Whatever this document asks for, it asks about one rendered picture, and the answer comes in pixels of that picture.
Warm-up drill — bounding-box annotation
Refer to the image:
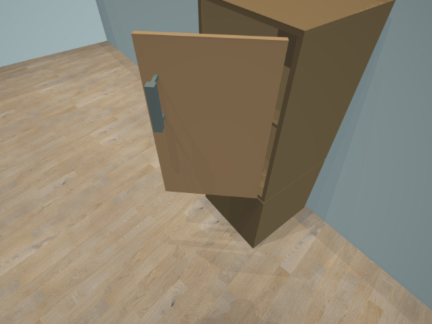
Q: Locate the cupboard door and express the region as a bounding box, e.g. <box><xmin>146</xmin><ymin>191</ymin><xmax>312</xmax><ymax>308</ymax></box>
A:
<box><xmin>131</xmin><ymin>31</ymin><xmax>289</xmax><ymax>198</ymax></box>

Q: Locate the handle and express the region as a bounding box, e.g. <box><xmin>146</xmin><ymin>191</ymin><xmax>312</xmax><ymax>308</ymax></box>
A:
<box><xmin>144</xmin><ymin>74</ymin><xmax>165</xmax><ymax>133</ymax></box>

